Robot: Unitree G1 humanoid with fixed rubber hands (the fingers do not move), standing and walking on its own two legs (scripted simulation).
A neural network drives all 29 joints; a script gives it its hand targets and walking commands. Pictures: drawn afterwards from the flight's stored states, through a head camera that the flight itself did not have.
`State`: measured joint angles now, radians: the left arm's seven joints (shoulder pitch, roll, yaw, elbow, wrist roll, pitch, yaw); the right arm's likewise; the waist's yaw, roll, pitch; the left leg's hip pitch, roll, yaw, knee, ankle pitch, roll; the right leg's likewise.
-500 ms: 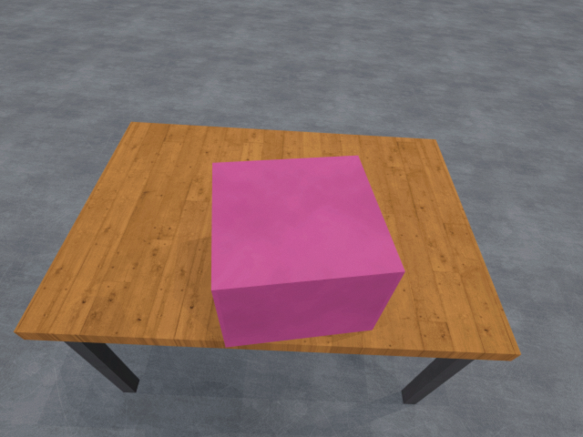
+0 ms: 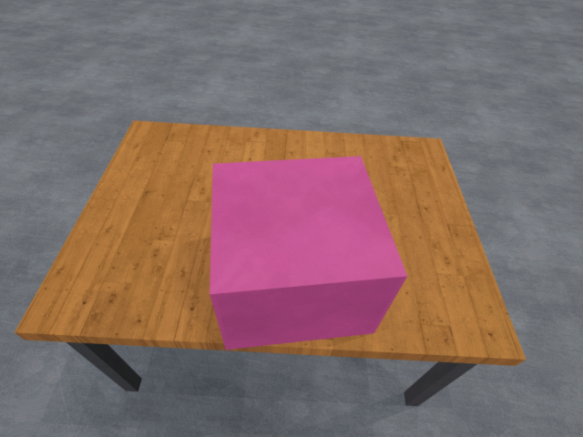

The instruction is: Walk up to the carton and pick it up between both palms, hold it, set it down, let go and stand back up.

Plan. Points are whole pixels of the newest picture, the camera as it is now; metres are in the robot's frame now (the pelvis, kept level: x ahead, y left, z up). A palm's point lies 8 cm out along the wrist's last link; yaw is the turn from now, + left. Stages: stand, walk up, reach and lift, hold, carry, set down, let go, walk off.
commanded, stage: stand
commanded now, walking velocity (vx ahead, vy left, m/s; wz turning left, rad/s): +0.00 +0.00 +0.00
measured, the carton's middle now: (295, 250) +0.46 -0.01 -0.11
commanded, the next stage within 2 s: none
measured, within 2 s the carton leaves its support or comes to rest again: neither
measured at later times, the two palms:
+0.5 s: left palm out of the picture -0.03 +0.20 -0.15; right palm out of the picture -0.03 -0.21 -0.15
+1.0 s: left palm out of the picture -0.03 +0.19 -0.15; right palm out of the picture -0.02 -0.22 -0.15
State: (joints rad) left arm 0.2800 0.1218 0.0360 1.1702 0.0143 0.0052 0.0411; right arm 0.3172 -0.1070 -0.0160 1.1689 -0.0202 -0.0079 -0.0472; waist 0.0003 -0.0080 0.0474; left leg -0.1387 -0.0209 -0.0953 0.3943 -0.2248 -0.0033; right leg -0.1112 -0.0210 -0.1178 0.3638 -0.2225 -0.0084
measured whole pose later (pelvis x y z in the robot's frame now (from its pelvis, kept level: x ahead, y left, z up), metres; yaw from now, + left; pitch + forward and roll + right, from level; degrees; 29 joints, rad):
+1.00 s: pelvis +0.01 -0.02 +0.00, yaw +1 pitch -1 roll +0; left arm 0.31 0.10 0.04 1.15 0.01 -0.01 0.04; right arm 0.30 -0.12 -0.01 1.18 -0.01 -0.01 -0.05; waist 0.01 0.00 0.05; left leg -0.15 0.00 -0.12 0.40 -0.24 -0.03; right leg -0.12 0.00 -0.14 0.38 -0.24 -0.03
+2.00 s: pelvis +0.01 -0.02 +0.00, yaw +1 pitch +0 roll +0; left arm 0.33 0.10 0.03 1.14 0.01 -0.01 0.04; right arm 0.29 -0.10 0.00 1.18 -0.01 0.00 -0.05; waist 0.01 0.01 0.05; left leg -0.16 0.01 -0.12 0.41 -0.25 -0.04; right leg -0.12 0.01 -0.14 0.38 -0.25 -0.05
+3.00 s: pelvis +0.01 -0.02 +0.00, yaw +0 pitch -1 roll +0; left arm 0.34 0.09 0.03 1.13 0.01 -0.01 0.05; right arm 0.28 -0.10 0.00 1.18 -0.01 0.00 -0.05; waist 0.01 0.01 0.04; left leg -0.16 0.00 -0.11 0.41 -0.25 -0.03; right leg -0.13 0.00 -0.13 0.39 -0.25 -0.04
